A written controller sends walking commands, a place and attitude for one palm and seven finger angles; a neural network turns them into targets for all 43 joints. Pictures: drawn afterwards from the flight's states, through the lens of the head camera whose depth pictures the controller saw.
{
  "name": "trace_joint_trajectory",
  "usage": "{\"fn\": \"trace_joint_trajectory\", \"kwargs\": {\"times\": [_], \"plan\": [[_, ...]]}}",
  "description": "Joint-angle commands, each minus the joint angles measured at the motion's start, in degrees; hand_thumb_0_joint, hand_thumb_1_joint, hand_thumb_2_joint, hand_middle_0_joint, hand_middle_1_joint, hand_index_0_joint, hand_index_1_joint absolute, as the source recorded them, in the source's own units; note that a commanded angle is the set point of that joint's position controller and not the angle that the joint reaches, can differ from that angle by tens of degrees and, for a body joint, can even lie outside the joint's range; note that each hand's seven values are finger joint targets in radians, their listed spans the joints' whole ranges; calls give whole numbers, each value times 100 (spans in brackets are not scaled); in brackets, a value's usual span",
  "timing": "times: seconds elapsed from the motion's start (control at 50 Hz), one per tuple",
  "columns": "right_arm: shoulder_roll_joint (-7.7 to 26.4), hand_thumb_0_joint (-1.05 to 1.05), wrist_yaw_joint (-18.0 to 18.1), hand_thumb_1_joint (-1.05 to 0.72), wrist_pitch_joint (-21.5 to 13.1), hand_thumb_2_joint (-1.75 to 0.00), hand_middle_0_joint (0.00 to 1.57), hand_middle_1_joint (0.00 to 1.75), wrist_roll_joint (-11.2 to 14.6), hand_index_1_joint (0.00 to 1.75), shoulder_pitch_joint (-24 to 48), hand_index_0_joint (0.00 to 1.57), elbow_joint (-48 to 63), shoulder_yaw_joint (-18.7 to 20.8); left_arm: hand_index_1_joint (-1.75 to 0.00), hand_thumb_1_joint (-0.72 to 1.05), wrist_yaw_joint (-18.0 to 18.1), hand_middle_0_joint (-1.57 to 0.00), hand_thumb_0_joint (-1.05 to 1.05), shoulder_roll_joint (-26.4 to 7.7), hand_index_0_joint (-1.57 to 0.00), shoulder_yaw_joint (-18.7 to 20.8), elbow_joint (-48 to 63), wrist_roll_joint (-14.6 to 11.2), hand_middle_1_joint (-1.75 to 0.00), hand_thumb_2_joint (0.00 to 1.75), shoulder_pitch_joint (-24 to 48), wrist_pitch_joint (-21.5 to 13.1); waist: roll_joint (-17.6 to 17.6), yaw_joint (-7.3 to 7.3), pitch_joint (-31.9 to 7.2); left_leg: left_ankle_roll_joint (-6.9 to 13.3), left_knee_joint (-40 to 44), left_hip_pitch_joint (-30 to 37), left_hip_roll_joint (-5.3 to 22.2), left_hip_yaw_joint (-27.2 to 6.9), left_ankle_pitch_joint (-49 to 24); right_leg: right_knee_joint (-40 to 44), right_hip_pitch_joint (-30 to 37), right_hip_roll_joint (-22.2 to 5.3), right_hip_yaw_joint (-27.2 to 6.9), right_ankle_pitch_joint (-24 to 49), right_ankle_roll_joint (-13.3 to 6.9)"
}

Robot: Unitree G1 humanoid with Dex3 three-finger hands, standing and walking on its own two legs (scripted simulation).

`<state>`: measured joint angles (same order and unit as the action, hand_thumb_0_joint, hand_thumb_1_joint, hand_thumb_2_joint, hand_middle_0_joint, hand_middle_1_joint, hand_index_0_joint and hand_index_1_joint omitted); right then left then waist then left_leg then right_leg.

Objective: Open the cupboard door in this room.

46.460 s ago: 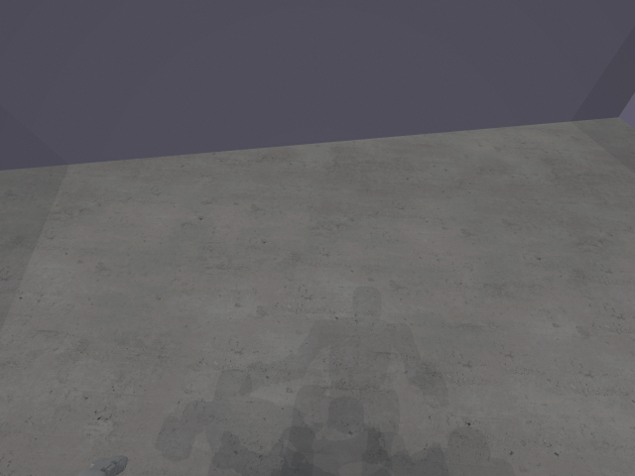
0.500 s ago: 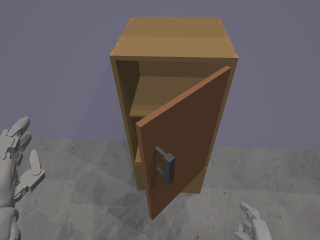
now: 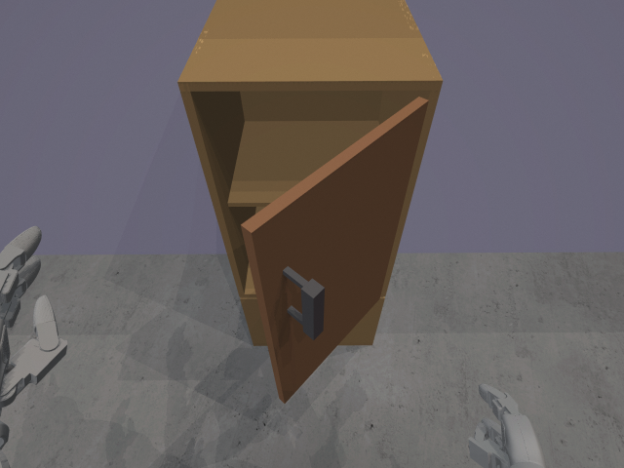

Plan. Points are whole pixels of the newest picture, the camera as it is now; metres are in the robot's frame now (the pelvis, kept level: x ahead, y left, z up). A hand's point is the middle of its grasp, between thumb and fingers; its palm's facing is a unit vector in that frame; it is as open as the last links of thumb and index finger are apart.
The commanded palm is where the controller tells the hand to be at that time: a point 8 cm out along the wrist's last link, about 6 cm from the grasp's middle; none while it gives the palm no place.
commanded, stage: step back with the hand held close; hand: left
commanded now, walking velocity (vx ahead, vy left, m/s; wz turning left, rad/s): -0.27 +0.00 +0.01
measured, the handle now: (302, 303) +0.34 +0.04 +0.00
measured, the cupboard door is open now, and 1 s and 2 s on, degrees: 48 48 48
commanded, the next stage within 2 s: stop stepping back and stand still in 0.90 s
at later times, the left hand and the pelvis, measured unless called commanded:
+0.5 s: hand out of the picture +0.10 +0.30 +0.15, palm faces +0.47 -0.78 -0.42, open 7.4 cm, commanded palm +0.04 +0.34 +0.17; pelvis -0.09 +0.03 -0.02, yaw +2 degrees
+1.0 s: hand out of the picture +0.02 +0.29 +0.17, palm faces +0.42 -0.78 -0.46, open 7.4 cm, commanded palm -0.05 +0.32 +0.17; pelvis -0.18 +0.02 -0.01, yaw +1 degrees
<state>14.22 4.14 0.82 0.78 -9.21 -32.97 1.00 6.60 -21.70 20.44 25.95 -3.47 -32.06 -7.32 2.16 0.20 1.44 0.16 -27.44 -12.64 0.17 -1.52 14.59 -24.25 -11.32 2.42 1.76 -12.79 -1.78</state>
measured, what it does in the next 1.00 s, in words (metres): walks backwards: right foot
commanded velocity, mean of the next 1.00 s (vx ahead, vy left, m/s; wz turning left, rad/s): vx -0.33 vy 0.00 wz -0.04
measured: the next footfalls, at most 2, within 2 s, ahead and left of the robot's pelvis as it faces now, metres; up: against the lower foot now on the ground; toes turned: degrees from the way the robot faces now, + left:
right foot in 0.62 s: -0.15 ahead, -0.09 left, +0.00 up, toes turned +10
right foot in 1.18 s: -0.26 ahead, -0.08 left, +0.00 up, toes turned +3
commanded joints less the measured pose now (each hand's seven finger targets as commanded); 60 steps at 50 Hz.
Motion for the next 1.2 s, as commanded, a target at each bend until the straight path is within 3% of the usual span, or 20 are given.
{"fn": "trace_joint_trajectory", "kwargs": {"times": [0.0,0.12,0.26,0.4,0.48,0.56,0.6,0.68,0.72,0.76,0.82,0.88,0.92,0.96,1.02,1.1,1.12,1.14,1.16,1.18], "plan": [[520,0,125,-90,-221,-90,20,30,22,30,517,20,1018,217,-30,90,247,-20,0,-1369,-20,1121,1541,-5,-30,90,75,-422,-121,0,-1128,110,15,84,256,-79,-2038,43,495,-703,-476,2522,133],[606,0,162,-90,-273,-90,20,30,2,30,482,20,1046,239,-30,90,311,-20,0,-1319,-20,1173,1555,26,-30,90,-135,-505,494,45,-955,218,493,-680,460,-395,-1477,-267,685,-407,-352,1601,195],[672,0,123,-90,-436,-90,20,30,-2,30,348,20,1097,233,-30,90,308,-20,0,-1072,-20,1076,1219,190,-30,90,63,-619,200,-24,-300,482,906,-2751,632,-689,1787,-606,1059,-327,-616,68,221],[685,0,132,-90,-675,-90,20,30,-95,30,196,20,1004,182,-30,90,403,-20,0,-1114,-20,1001,1757,292,-30,90,637,-803,149,-105,-264,418,463,-2324,424,-712,2208,-123,-61,-428,-787,-1370,113],[650,0,156,-90,-823,-90,20,30,-106,30,235,20,953,159,-30,90,446,-20,0,-1229,-20,1241,2062,286,-30,90,549,-896,985,-26,-734,560,1402,-2799,950,-1314,2304,-1630,998,70,-297,25,262],[637,0,100,-90,-908,-90,20,30,-151,30,269,20,900,244,-30,90,353,-20,0,-1158,-20,1401,1615,360,-30,90,299,-957,1143,0,-522,913,1771,-3853,1568,-1563,3096,-2690,1645,366,-418,-480,308],[586,0,52,-90,-934,-90,20,30,-189,30,238,20,784,241,-30,90,302,-20,0,-1061,-20,1341,1367,334,-30,90,346,-982,872,-28,-159,882,1473,-3736,1452,-1457,2652,-2103,1351,347,-489,-761,216],[465,0,-73,-90,-1030,-90,20,30,-165,30,236,20,545,254,-30,90,226,-20,0,-1089,-20,1123,1400,59,-30,90,210,-1119,166,-86,-466,185,358,-967,802,-655,748,220,-715,-270,-1142,-465,-183],[299,0,-99,-90,-957,-90,20,30,-149,30,174,20,401,210,-30,90,271,-20,0,-1254,-20,1093,1578,47,-30,90,398,-1232,-486,-103,-1244,-85,-670,338,359,182,-857,411,-1081,-1036,-1773,1859,-254],[439,0,-30,-90,-954,-90,20,30,-6,30,375,20,563,292,-30,90,298,-20,0,-1459,-20,1134,1823,86,-30,90,631,-1165,-1283,-81,-1643,-9,-1205,331,18,402,-781,151,-642,-1042,-1516,3940,316],[408,0,82,-90,-834,-90,20,30,-39,30,638,20,652,195,-30,90,280,-20,0,-1780,-20,1375,1927,75,-30,90,616,-1061,-302,-74,-1116,-37,-757,23,13,300,-1045,48,-616,-946,-1435,3794,123],[484,0,90,-90,-743,-90,20,30,-54,30,465,20,597,185,-30,90,223,-20,0,-1631,-20,1300,1764,20,-30,90,510,-1009,783,-17,-1374,283,311,786,881,-357,-3934,-781,-607,106,-558,1346,409],[508,0,22,-90,-872,-90,20,30,-179,30,473,20,627,262,-30,90,167,-20,0,-1532,-20,1306,1517,-58,-30,90,174,-995,1468,83,-1468,606,1280,417,1597,-1129,-2885,-2111,-599,425,-496,-1833,275],[542,0,-24,-90,-956,-90,20,30,-224,30,463,20,574,286,-30,90,146,-20,0,-1267,-20,1213,1564,-32,-30,90,258,-963,1270,67,-1174,856,1853,-931,1962,-1274,-356,-3283,-71,385,-606,-1843,229],[504,0,-95,-90,-1006,-90,20,30,-109,30,383,20,694,304,-30,90,210,-20,0,-1194,-20,1156,1593,-91,-30,90,-172,-775,751,70,-1247,564,1897,-622,1512,-546,873,-2490,-120,292,-146,-1571,173],[464,0,-84,-90,-949,-90,20,30,-96,30,450,20,826,193,-30,90,268,-20,0,-1167,-20,1086,1687,-101,-30,90,-214,-542,1063,-5,-779,-81,1894,-1614,869,42,2333,-555,867,450,564,-1743,4],[434,0,-45,-90,-941,-90,20,30,-110,30,479,20,876,216,-30,90,300,-20,0,-1463,-20,1278,1893,-55,-30,90,-81,-537,748,-25,-675,-256,1209,-1395,411,456,2159,240,482,226,344,-1880,-102],[299,0,-43,-90,-901,-90,20,30,-88,30,416,20,832,182,-30,90,306,-20,0,-1501,-20,1231,1906,-34,-30,90,-39,-546,-404,-89,-581,-381,-583,-695,-22,801,1391,1251,-765,-716,-784,-2537,-431],[355,0,-24,-90,-849,-90,20,30,-122,30,445,20,735,187,-30,90,320,-20,0,-1701,-20,1283,2108,-3,-30,90,208,-559,-1252,-17,-351,-365,-2718,-358,-243,319,818,2097,-2478,-1960,-2671,-3555,-916],[424,0,1,-90,-806,-90,20,30,-241,30,394,20,526,173,-30,90,377,-20,0,-1889,-20,1413,2316,48,-30,90,648,-596,-1127,-40,-195,-323,-3897,-1011,-176,-22,646,2150,-2679,-2423,-2727,-3158,-1144]]}}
